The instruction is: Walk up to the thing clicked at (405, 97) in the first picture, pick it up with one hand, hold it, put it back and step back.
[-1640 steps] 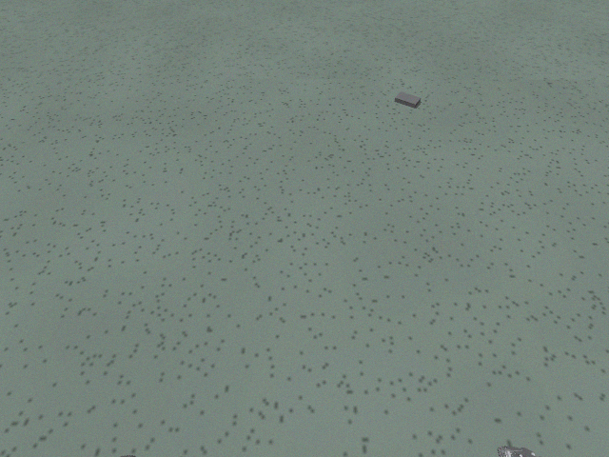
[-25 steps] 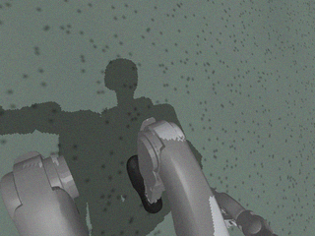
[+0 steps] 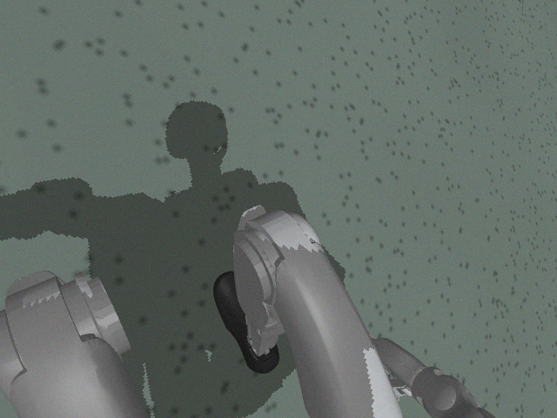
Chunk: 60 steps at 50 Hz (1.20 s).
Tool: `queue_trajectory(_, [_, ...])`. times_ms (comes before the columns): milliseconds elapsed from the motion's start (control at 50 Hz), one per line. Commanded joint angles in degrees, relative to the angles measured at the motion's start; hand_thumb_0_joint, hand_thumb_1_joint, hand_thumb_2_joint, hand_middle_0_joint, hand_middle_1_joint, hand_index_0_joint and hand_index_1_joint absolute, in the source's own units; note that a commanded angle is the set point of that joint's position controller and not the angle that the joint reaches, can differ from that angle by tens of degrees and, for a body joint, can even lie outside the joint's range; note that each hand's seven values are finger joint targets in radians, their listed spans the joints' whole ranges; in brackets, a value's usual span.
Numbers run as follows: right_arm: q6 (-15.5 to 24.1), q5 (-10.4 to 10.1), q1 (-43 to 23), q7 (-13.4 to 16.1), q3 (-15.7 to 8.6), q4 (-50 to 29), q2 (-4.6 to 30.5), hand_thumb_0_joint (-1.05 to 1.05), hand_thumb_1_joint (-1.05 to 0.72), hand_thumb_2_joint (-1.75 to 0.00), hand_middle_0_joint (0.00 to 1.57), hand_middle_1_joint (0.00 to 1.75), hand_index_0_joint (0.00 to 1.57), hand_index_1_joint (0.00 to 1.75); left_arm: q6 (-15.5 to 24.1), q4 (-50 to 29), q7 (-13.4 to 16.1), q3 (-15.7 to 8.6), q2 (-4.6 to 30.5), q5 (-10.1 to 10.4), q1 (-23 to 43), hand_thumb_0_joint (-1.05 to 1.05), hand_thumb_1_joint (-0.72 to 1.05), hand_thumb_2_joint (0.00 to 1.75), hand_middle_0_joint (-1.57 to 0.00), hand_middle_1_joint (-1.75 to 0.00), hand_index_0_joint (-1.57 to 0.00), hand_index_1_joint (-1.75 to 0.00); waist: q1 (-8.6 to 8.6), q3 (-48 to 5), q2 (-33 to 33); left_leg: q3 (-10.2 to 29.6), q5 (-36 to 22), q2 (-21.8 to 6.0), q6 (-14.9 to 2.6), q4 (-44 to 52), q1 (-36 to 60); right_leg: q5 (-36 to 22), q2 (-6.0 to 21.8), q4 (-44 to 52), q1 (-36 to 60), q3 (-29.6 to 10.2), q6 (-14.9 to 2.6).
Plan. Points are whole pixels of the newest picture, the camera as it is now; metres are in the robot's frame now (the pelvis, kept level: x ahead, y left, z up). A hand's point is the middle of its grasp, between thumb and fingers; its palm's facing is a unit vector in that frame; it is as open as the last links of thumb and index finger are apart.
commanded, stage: open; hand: left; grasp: from above
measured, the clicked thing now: out of the picture +0.41 +0.36 -0.28
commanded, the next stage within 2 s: withdraw in 0.84 s
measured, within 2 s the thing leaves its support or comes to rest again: neither
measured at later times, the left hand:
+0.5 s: hand out of the picture +0.41 +0.35 -0.26, palm faces -0.40 -0.19 -0.89, open 13.0 cm
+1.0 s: hand out of the picture +0.41 +0.35 -0.26, palm faces -0.42 -0.20 -0.89, open 13.8 cm
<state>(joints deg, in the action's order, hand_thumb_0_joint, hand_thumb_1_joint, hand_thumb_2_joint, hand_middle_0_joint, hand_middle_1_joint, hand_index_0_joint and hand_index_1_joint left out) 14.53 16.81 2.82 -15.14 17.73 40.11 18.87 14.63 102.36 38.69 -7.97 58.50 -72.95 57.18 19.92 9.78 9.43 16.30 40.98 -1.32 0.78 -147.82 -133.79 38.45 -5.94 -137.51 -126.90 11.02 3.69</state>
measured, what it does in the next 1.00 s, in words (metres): stands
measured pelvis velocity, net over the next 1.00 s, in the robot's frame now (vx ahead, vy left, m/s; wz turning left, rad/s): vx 0.00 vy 0.00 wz -0.01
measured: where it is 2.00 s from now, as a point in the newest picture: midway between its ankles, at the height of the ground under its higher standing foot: (192, 374)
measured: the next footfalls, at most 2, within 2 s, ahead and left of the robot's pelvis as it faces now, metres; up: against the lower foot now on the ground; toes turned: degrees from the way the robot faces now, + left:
none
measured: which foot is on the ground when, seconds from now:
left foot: down 0.00-1.00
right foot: down 0.00-1.00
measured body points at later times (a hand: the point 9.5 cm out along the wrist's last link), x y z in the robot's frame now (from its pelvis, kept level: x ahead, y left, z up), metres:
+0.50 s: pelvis +0.00 +0.00 +0.00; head +0.26 +0.15 +0.33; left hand +0.43 +0.35 -0.21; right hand +0.08 -0.25 -0.05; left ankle +0.06 +0.13 -0.26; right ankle +0.11 -0.12 -0.26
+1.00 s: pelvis +0.00 +0.00 +0.00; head +0.26 +0.15 +0.33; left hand +0.43 +0.36 -0.21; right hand +0.08 -0.24 -0.05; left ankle +0.06 +0.13 -0.26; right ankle +0.11 -0.12 -0.26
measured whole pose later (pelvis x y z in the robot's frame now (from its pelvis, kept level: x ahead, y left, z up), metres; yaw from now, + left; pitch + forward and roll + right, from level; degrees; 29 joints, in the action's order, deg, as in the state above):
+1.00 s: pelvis +0.00 +0.00 +0.00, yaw -1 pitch +25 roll -15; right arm 15.6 16.5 2.8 -15.7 18.5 39.1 19.4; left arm 14.5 100.1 37.9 -8.0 59.2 -72.3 56.4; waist 19.9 10.6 10.1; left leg 16.9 41.0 -1.2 0.8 -147.6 -133.5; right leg 38.3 -5.9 -136.7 -126.2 11.6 3.6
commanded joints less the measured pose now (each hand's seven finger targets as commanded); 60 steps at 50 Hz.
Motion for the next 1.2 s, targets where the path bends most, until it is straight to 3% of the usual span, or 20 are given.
queue_trajectory(0, [0.5,-0.7,8.0,0.7,-5.2,-0.1,19.6,0.0,-0.89,-0.9,0.2,0.3,0.2,0.3,0.4,-6.5,1.6,2.2,10.8,1.3,13.5,0.0,0.14,0.62,-0.54,-0.63,-0.55,-0.62,2.55,-34.1,-30.2,-6.2,-10.0,-2.1,-1.1,15.0,25.7,-13.2,-1.5,11.2,17.8,5.8,-4.47])
queue_trajectory(40, [0.4,-0.6,9.3,0.7,-4.4,0.0,19.5,0.0,-0.89,-0.9,0.2,0.3,0.2,0.3,0.4,-5.6,2.0,0.2,12.9,1.4,11.8,0.0,-0.02,0.63,-0.47,-0.64,-0.48,-0.63,2.5,-34.5,-28.0,-6.0,-10.7,-2.2,-1.31,15.0,25.2,-14.0,-1.7,12.0,19.3,6.0,-4.15])
queue_trajectory(100, [0.5,-0.5,8.2,0.8,-4.4,0.0,18.9,0.0,-0.89,-0.9,0.2,0.3,0.2,0.3,0.7,-5.7,2.2,0.9,12.0,1.3,12.2,0.0,-0.15,0.68,-0.4,-0.69,-0.4,-0.69,2.44,-33.6,-29.3,-5.7,-9.5,-2.2,-0.94,15.5,25.7,-12.9,-1.5,11.4,18.5,6.2,-4.38])
queue_trajectory(260, [1.1,-0.5,7.8,0.8,-5.0,0.7,20.1,0.0,-0.89,-0.9,0.2,0.3,0.2,0.3,0.3,-7.2,3.0,1.5,11.9,1.5,12.9,0.0,-0.3,0.8,-0.27,-0.81,-0.27,-0.81,2.07,-34.3,-30.8,-5.6,-9.8,-2.4,-0.6,16.1,26.5,-12.9,-1.6,11.2,18.0,6.3,-4.58])
queue_trajectory(320, [0.9,-0.6,7.7,0.6,-4.6,0.6,19.4,0.0,-0.89,-0.9,0.2,0.3,0.2,0.3,-0.6,-6.1,3.2,0.4,12.9,1.0,11.7,0.0,-0.35,0.84,-0.23,-0.85,-0.23,-0.85,1.99,-34.5,-31.2,-5.3,-10.5,-2.5,-0.36,16.4,27.1,-13.6,-1.7,11.0,18.4,6.4,-4.64])
queue_trajectory(340, [1.2,-0.4,7.8,0.3,-4.8,0.4,19.7,0.0,-0.89,-0.9,0.2,0.3,0.2,0.3,-0.8,-6.3,2.9,1.3,12.0,1.0,12.1,0.0,-0.35,0.84,-0.23,-0.86,-0.23,-0.85,2.68,-34.0,-31.5,-5.2,-10.9,-2.4,-0.37,16.0,27.6,-14.2,-1.5,10.4,17.7,6.6,-4.54])
queue_trajectory(400, [1.2,-0.4,8.1,0.2,-4.6,0.6,19.7,0.0,-0.89,-0.9,0.2,0.3,0.2,0.3,-1.2,-6.9,3.2,-0.7,13.4,1.6,11.6,0.0,-0.39,0.87,-0.19,-0.89,-0.19,-0.89,1.91,-35.1,-32.2,-5.1,-12.1,-2.4,-0.28,16.4,27.8,-15.0,-1.6,10.7,18.7,6.6,-4.6])
queue_trajectory(500, [1.2,-0.4,8.8,0.0,-4.8,0.2,19.9,0.0,-0.89,-0.9,0.2,0.3,0.2,0.3,-1.6,-7.4,2.1,-0.5,13.4,1.9,11.6,0.0,-0.45,0.92,-0.12,-0.96,-0.12,-0.96,2.22,-35.9,-32.5,-5.5,-13.5,-2.3,-0.43,16.0,28.0,-16.2,-1.5,10.8,19.5,6.4,-4.53])
queue_trajectory(540, [1.4,-0.4,8.4,-0.1,-5.0,0.4,19.8,0.0,-0.89,-0.9,0.2,0.3,0.2,0.3,-1.6,-6.8,1.2,0.5,12.6,2.2,12.0,0.0,-0.47,0.93,-0.11,-0.97,-0.12,-0.97,2.72,-34.4,-32.1,-5.7,-12.4,-2.3,-0.53,15.4,27.3,-15.4,-1.4,10.7,19.0,6.2,-4.49])
queue_trajectory(600, [1.3,-0.8,8.7,0.2,-5.2,0.2,20.3,0.0,-0.89,-0.9,0.2,0.3,0.2,0.3,-1.0,-7.5,1.0,-0.1,13.2,2.7,11.6,0.0,-0.48,0.94,-0.1,-0.99,-0.1,-0.98,2.28,-34.7,-31.0,-5.6,-11.1,-2.4,-0.73,15.9,26.6,-14.1,-1.6,11.8,19.3,6.2,-4.48])
queue_trajectory(620, [0.9,-0.5,9.2,0.2,-4.7,0.0,20.0,0.0,-0.89,-0.9,0.2,0.3,0.2,0.3,-0.8,-7.3,1.1,-1.0,13.9,2.7,10.3,0.0,-0.49,0.95,-0.09,-1.01,-0.1,-1.0,1.97,-35.6,-31.2,-5.6,-12.1,-2.4,-0.71,16.2,26.8,-15.0,-1.8,12.2,20.9,6.1,-4.53])
queue_trajectory(700, [1.1,-0.7,9.4,0.0,-4.7,0.0,19.8,0.0,-0.89,-0.9,0.2,0.3,0.2,0.3,-0.3,-8.0,0.3,0.8,12.5,2.4,11.5,0.0,-0.49,0.97,-0.07,-1.02,-0.08,-1.01,2.75,-35.3,-32.1,-5.2,-12.9,-2.4,-0.4,16.0,28.6,-15.5,-1.5,10.9,19.4,6.4,-4.56])
queue_trajectory(760, [0.7,-0.9,8.7,0.3,-4.7,-0.3,20.0,0.0,-0.88,-0.9,0.2,0.3,0.2,0.3,0.1,-7.2,0.8,-0.2,13.1,2.1,10.1,0.0,-0.49,0.96,-0.07,-1.03,-0.08,-1.02,1.95,-34.9,-31.4,-5.0,-12.2,-2.5,-0.38,16.5,27.6,-14.9,-1.7,11.2,19.3,6.7,-4.61])
queue_trajectory(800, [0.7,-0.8,9.0,0.3,-5.0,-0.3,20.4,0.0,-0.88,-0.9,0.2,0.3,0.2,0.3,0.2,-7.6,0.9,0.9,12.2,1.8,11.2,0.0,-0.49,0.97,-0.07,-1.02,-0.08,-1.01,2.41,-34.8,-31.5,-5.5,-12.5,-2.4,-0.45,16.0,27.6,-15.4,-1.7,11.1,19.0,6.3,-4.54])
queue_trajectory(820, [0.5,-0.7,9.1,0.3,-4.5,-0.1,19.6,0.0,-0.88,-0.9,0.2,0.3,0.2,0.3,0.2,-7.6,1.3,-0.2,13.1,2.0,10.6,0.0,-0.48,0.96,-0.07,-1.04,-0.08,-1.02,2.18,-35.4,-31.5,-5.7,-13.2,-2.5,-0.51,16.0,27.5,-16.0,-1.9,11.7,20.7,6.1,-4.56])
queue_trajectory(960, [1.1,-0.9,8.8,0.0,-4.5,-0.2,19.8,0.0,-0.89,-0.9,0.2,0.3,0.2,0.3,0.0,-7.3,1.3,0.2,13.0,1.5,11.3,0.0,-0.48,0.96,-0.08,-0.99,-0.09,-0.98,2.52,-33.1,-31.9,-4.9,-11.4,-2.4,-0.2,16.7,27.8,-13.9,-1.2,10.5,17.4,6.9,-4.56])
queue_trajectory(1020, [1.0,-1.1,8.2,0.4,-5.2,-0.2,20.1,0.0,-0.89,-0.9,0.2,0.3,0.2,0.3,0.4,-11.5,0.6,-0.8,14.9,1.7,11.5,0.0,-0.48,0.96,-0.08,-0.98,-0.09,-0.97,1.08,-36.4,-33.9,-5.0,-11.9,-2.4,0.0,17.1,29.4,-14.1,-1.1,10.6,18.4,6.5,-4.72])
queue_trajectory(1060, [0.9,-1.2,7.8,0.2,-6.0,-1.2,19.6,0.0,-0.9,-0.9,0.2,0.3,0.2,0.3,0.3,-15.9,0.0,0.1,13.7,1.4,11.3,0.0,-0.49,0.96,-0.08,-0.98,-0.09,-0.97,0.09,-38.8,-35.0,-6.4,-13.0,-2.4,-0.29,16.3,29.8,-15.4,-1.7,11.4,20.8,5.3,-4.85])
queue_trajectory(1080, [0.4,-1.3,9.2,0.4,-6.6,-0.6,19.9,0.0,-0.9,-0.9,0.2,0.3,0.2,0.3,0.0,-17.5,0.6,-3.8,16.7,1.8,9.1,0.0,-0.49,0.97,-0.08,-0.99,-0.09,-0.98,-1.28,-42.3,-35.6,-6.9,-15.0,-2.3,-0.44,16.3,30.4,-17.2,-1.8,11.9,23.1,5.0,-4.84])
queue_trajectory(1180, [-1.1,-3.2,10.2,-0.5,-10.2,0.0,17.4,0.0,-0.89,-0.9,0.2,0.3,0.2,0.3,-3.0,-28.3,-1.8,-3.4,10.5,3.2,5.9,0.0,-0.49,0.97,-0.07,-0.98,-0.08,-0.97,-5.32,-50.3,-41.3,-8.0,-18.4,-1.7,0.18,18.0,34.0,-18.8,-1.5,11.0,19.4,4.0,-5.66])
